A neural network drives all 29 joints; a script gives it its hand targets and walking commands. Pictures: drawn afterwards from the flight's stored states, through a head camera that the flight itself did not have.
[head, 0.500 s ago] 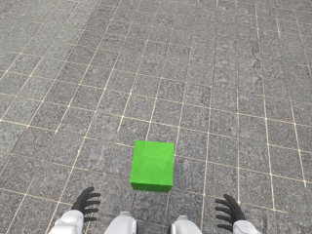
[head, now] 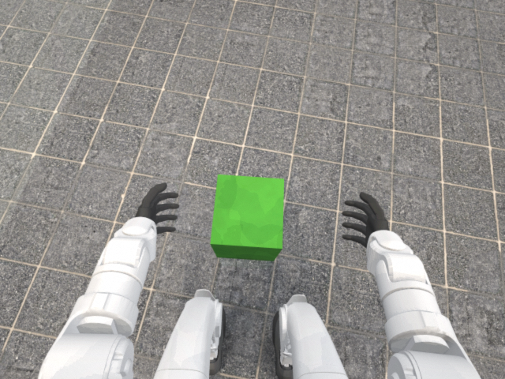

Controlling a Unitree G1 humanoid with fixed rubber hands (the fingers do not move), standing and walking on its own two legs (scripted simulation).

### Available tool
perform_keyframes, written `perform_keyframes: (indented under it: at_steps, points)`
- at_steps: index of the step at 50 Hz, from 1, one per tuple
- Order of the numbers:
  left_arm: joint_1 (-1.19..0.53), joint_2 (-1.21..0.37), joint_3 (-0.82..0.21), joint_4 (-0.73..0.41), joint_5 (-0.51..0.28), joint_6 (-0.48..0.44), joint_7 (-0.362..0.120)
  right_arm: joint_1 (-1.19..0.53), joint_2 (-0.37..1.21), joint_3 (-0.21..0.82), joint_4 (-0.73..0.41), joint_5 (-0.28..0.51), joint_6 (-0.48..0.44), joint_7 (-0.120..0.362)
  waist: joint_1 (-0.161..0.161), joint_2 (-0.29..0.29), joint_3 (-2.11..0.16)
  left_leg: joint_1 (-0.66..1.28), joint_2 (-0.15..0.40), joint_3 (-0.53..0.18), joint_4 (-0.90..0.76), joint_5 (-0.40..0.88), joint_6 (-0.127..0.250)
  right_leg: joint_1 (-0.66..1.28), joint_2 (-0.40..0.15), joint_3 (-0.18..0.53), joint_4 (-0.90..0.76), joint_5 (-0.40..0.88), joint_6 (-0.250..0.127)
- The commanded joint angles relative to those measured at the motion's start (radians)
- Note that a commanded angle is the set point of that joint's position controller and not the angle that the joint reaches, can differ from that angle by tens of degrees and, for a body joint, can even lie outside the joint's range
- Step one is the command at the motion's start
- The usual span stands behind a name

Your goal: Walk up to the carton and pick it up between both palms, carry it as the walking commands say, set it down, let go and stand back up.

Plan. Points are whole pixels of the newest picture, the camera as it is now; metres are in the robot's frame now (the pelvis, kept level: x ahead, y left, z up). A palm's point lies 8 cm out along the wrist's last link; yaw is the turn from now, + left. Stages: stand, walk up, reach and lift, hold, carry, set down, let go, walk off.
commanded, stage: reach and lift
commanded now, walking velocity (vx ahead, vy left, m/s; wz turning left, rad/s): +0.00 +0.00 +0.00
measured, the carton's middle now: (247, 221) +0.48 +0.01 -0.55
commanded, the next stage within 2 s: none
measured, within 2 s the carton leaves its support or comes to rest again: neither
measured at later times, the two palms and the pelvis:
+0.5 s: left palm (174, 170) +0.47 +0.16 -0.14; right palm (364, 188) +0.45 -0.21 -0.14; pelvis +0.01 -0.01 -0.03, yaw +0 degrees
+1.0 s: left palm (190, 192) +0.47 +0.15 -0.26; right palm (346, 203) +0.45 -0.21 -0.25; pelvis -0.01 -0.01 -0.13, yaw +0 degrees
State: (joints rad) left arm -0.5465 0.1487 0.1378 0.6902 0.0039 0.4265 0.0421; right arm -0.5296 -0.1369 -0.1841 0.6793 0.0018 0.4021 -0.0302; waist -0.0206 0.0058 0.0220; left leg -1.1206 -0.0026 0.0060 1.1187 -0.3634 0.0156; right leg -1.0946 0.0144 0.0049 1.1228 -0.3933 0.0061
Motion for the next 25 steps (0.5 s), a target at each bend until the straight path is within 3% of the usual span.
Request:
perform_keyframes:
  at_steps: [1, 12, 18, 25]
  points:
    - [-0.25, 0.065, 0.033, -0.043, 0.005, -0.058, 0.014, -0.226, -0.083, -0.04, -0.045, -0.016, -0.056, -0.014, -0.009, 0.015, -0.568, 0.319, -0.028, 0.001, -0.14, -0.006, -0.033, 0.11, 0.035, -0.046, -0.153, -0.003, 0.005]
    - [-0.432, 0.092, 0.08, 0.064, -0.004, -0.281, 0.028, -0.393, -0.092, -0.089, 0.054, -0.014, -0.278, -0.043, -0.01, 0.025, -0.845, 0.217, -0.052, 0.0, -0.046, 0.248, -0.046, -0.004, 0.064, -0.036, -0.072, 0.229, 0.019]
    - [-0.498, 0.107, 0.094, 0.072, -0.004, -0.371, 0.026, -0.444, -0.107, -0.096, 0.053, 0.002, -0.368, -0.036, -0.019, 0.028, -1.023, 0.191, -0.063, -0.007, -0.014, 0.377, -0.05, -0.003, 0.07, -0.023, -0.043, 0.373, 0.029]
    - [-0.534, 0.117, 0.118, 0.066, 0.012, -0.392, 0.01, -0.483, -0.114, -0.09, 0.02, 0.013, -0.382, -0.011, -0.021, 0.01, -1.086, 0.095, -0.072, 0.002, -0.004, 0.36, -0.041, -0.003, 0.066, -0.018, -0.032, 0.408, 0.047]
